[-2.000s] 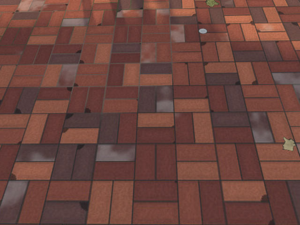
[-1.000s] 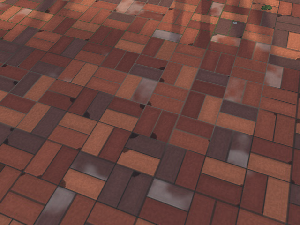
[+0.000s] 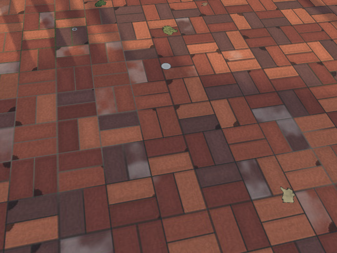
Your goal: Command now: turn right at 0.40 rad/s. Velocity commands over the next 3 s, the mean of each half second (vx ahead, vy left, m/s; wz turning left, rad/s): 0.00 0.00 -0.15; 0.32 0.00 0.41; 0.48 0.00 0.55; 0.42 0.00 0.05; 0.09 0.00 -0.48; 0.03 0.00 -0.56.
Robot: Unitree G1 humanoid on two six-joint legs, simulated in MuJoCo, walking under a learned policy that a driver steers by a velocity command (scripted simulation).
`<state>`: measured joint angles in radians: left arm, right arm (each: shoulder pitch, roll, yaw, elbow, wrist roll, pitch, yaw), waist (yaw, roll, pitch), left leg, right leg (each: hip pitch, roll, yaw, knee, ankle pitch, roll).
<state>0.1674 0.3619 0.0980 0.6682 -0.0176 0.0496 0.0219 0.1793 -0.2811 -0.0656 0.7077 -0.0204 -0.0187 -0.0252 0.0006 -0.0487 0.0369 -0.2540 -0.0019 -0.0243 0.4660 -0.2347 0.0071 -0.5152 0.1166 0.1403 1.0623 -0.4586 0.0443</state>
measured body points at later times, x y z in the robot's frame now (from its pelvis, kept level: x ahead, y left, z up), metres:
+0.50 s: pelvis +0.01 -0.05 -0.01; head +0.01 -0.06 +0.44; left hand +0.19 +0.18 -0.10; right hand +0.09 -0.33 -0.12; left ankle +0.01 +0.12 -0.74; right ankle -0.02 -0.15 -0.74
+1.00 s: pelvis +0.14 +0.06 +0.00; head +0.16 +0.09 +0.45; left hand +0.22 +0.36 -0.11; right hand +0.28 -0.19 -0.09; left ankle +0.13 +0.13 -0.74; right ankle +0.14 -0.11 -0.65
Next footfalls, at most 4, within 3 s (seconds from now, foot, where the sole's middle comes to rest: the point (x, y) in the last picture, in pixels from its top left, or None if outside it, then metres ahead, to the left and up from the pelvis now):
0.24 right None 0.02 -0.15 -0.78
0.84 left None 0.17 0.14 -0.78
1.38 right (150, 230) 0.56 0.06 -0.78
1.86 left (61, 205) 0.66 0.43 -0.78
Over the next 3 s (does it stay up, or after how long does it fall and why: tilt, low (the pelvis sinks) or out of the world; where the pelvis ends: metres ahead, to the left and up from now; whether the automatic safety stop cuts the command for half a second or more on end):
stays up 0.70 0.33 0.00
